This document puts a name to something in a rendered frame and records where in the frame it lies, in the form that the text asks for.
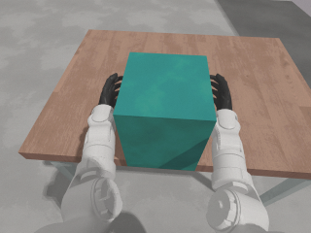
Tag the carton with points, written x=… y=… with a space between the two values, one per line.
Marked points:
x=165 y=111

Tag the robot right hand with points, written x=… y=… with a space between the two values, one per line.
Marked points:
x=223 y=98

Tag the left robot forearm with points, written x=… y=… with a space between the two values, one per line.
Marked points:
x=99 y=147

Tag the robot right upper arm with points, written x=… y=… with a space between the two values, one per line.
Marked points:
x=230 y=211

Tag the robot left hand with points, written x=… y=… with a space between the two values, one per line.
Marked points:
x=108 y=94

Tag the robot left upper arm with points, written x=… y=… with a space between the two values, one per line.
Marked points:
x=89 y=207

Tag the table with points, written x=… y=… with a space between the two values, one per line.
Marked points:
x=268 y=93

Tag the right robot forearm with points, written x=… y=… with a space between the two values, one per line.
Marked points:
x=228 y=158

